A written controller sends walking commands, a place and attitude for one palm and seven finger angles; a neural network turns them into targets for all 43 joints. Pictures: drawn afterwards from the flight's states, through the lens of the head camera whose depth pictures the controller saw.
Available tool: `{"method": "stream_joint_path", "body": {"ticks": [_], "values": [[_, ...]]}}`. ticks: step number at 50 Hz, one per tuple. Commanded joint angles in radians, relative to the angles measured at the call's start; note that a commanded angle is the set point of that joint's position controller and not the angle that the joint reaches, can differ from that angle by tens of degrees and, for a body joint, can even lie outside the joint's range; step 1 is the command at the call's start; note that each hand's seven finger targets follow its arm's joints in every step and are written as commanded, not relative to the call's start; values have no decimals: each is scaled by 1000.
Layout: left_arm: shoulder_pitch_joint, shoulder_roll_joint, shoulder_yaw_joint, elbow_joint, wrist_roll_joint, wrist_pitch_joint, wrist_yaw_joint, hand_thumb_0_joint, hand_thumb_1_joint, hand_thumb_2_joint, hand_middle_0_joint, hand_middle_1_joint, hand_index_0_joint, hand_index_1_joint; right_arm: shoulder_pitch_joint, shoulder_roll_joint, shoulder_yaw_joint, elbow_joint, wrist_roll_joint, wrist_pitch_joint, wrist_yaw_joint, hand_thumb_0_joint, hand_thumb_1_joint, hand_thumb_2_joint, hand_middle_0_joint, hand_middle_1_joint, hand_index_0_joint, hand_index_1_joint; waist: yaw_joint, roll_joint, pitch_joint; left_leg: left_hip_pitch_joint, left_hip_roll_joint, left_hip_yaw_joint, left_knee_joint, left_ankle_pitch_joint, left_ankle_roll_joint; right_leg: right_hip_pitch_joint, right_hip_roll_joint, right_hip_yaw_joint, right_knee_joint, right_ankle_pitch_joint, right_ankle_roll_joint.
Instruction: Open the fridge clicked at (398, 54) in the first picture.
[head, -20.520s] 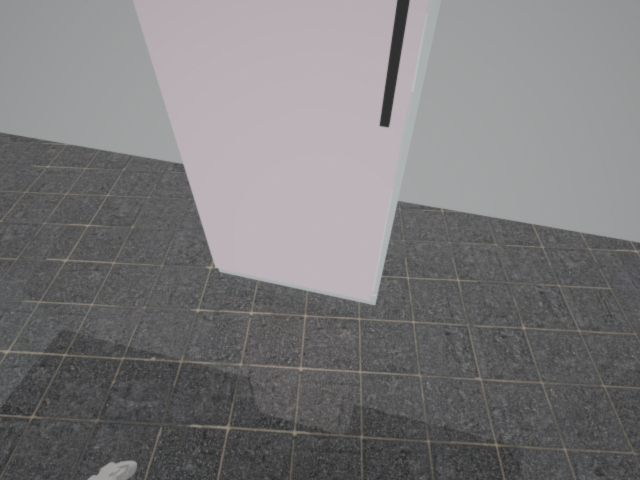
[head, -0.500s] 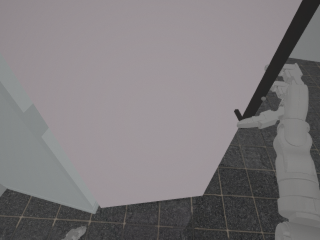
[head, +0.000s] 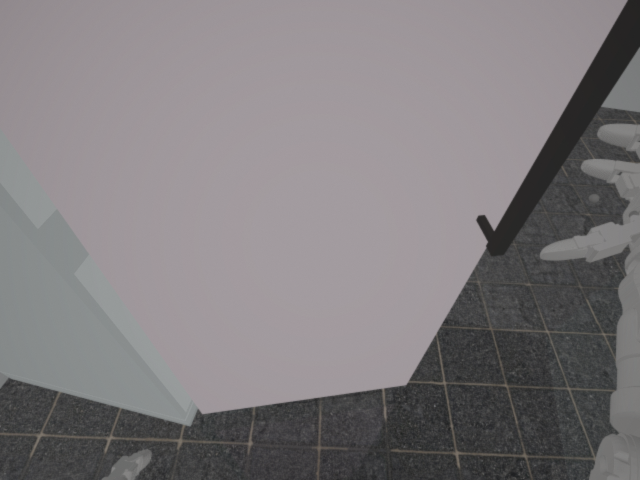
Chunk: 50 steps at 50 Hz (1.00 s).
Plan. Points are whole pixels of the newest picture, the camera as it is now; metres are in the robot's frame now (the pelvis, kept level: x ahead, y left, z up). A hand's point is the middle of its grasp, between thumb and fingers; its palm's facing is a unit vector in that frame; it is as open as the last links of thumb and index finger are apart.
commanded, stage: slip the hand off the handle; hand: right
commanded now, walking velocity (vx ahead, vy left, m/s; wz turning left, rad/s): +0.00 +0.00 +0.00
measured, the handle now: (547, 135) +0.45 -0.20 +0.23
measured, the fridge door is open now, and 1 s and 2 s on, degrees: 69 69 69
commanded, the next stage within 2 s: draw the hand back to the body in 0.84 s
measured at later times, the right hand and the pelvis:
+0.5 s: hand (625, 238) +0.36 -0.29 +0.17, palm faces +0.26 +0.95 -0.20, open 14.7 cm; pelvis +0.01 -0.02 +0.00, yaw +1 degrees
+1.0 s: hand out of the picture +0.27 -0.28 +0.18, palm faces +0.28 +0.94 -0.17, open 14.7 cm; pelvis -0.01 +0.00 +0.00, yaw -2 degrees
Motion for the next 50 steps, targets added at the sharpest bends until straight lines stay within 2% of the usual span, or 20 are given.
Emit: {"method": "stream_joint_path", "body": {"ticks": [1,4,5,7,10,13,17,20,23,26,30,32,35,39,42,43,46,48,49,50], "values": [[18,138,47,-100,1,-41,15,0,900,900,-200,-300,-200,-300,-403,-310,-90,-193,15,-73,12,0,550,-200,250,1150,250,1150,7,1,-284,93,-28,-73,-57,327,-4,98,73,23,-31,226,-56],[26,142,45,-100,4,-46,18,0,900,900,-200,-300,-200,-300,-425,-335,-105,-174,15,-92,22,0,550,-200,250,1150,250,1150,9,-30,-277,67,-33,-71,-54,296,-1,92,72,24,-23,218,-56],[34,146,45,-93,5,-46,20,0,900,900,-200,-300,-200,-300,-440,-372,-133,-158,15,-96,23,0,550,-200,250,1150,250,1150,13,-24,-282,62,-32,-72,-52,290,-2,88,69,27,-22,213,-56],[40,147,43,-90,4,-46,21,0,900,900,-200,-300,-200,-300,-454,-370,-126,-111,15,-104,36,0,550,-200,250,1150,250,1150,20,-1,-268,47,-34,-71,-53,260,-4,69,67,30,-22,187,-55],[37,139,48,-119,2,-52,13,0,900,900,-200,-300,-200,-300,-377,-326,-101,-200,24,-120,53,0,550,-200,250,1150,250,1150,-8,-77,-348,72,-41,-64,-30,296,7,122,66,34,-13,250,-51],[27,137,51,-146,-1,-56,5,0,900,900,-200,-300,-200,-300,-262,-284,-92,-309,42,-113,56,0,550,-200,250,1150,250,1150,-28,-84,-376,90,-50,-47,-13,343,11,164,60,47,-13,336,-46],[-10,141,43,-161,-7,-55,9,0,900,900,-200,-300,-200,-300,-124,-300,-156,-343,75,-55,45,0,550,-200,250,1150,250,1150,-45,-5,-278,98,-45,-37,-19,323,5,103,57,47,-35,290,-44],[-45,129,35,-178,-5,-63,17,0,900,900,-200,-300,-200,-300,-117,-289,-149,-472,70,-37,22,0,550,-200,250,1150,250,1150,-51,-70,-280,102,-47,-33,-25,301,8,130,57,48,-45,299,-40],[-69,115,29,-183,1,-80,20,0,900,900,-200,-300,-200,-300,-95,-222,-88,-592,60,-37,4,0,550,-200,250,1150,250,1150,-43,-113,-286,90,-56,-25,-35,295,11,184,51,57,-48,340,-33],[-83,117,27,-172,4,-91,26,0,900,900,-200,-300,-200,-300,-6,-205,-88,-616,64,-28,0,0,550,-200,250,1150,250,1150,-47,-78,-266,97,-57,-17,-44,293,12,194,45,63,-55,346,-30],[-134,109,11,-169,-6,-100,40,0,900,900,-200,-300,-200,-300,-21,-140,-24,-625,75,9,12,0,550,-200,250,1150,250,1150,-34,-80,-183,67,-50,-12,-79,203,13,181,50,64,-87,228,-29],[-151,110,6,-165,-6,-104,49,0,900,900,-200,-300,-200,-300,-25,-146,-32,-617,80,26,11,0,550,-200,250,1150,250,1150,-35,-49,-170,67,-47,-14,-95,169,11,179,53,66,-98,180,-31],[-175,104,-2,-173,-4,-110,52,0,900,900,-200,-300,-200,-300,2,-148,-35,-651,80,29,13,0,550,-200,250,1150,250,1150,-51,-61,-194,91,-40,-18,-99,173,13,195,57,63,-102,183,-31],[-193,102,-5,-182,-1,-117,51,0,900,900,-200,-300,-200,-300,119,-165,-80,-678,95,23,25,0,550,-200,250,1150,250,1150,-76,-20,-211,132,-38,-22,-93,230,12,205,59,52,-93,220,-35],[-213,96,-12,-190,-2,-119,51,0,900,900,-200,-300,-200,-300,165,-162,-94,-712,117,24,45,0,550,-200,250,1150,250,1150,-82,-38,-184,144,-31,-27,-96,247,9,192,64,44,-97,217,-34],[-213,97,-11,-186,-5,-119,54,0,900,900,-200,-300,-200,-300,176,-177,-112,-703,123,27,48,0,550,-200,250,1150,250,1150,-80,-37,-171,141,-31,-29,-100,236,7,186,65,39,-97,201,-34],[-220,95,-16,-173,-8,-128,62,0,900,900,-200,-300,-200,-300,74,-145,-62,-701,123,24,55,0,550,-200,250,1150,250,1150,-49,-42,-115,93,-29,-34,-122,167,2,176,66,41,-101,139,-35],[-219,101,-14,-163,-7,-137,71,0,900,900,-200,-300,-200,-300,47,-162,-66,-684,122,14,57,0,550,-200,250,1150,250,1150,-47,-58,-112,78,-27,-42,-133,111,2,173,69,42,-101,97,-35],[-249,123,-21,-162,-34,-139,84,0,900,900,-200,-300,-200,-300,63,-141,-31,-573,217,131,140,0,550,-200,250,1150,250,1150,-53,-35,-143,141,-17,-54,-158,122,7,193,70,42,-123,81,-44],[-261,125,-20,-173,-49,-144,98,0,900,900,-200,-300,-200,-300,-8,-203,-60,-643,242,182,182,0,550,-200,250,1150,250,1150,-56,-36,-157,159,-10,-62,-172,124,-1,208,71,44,-129,79,-50]]}}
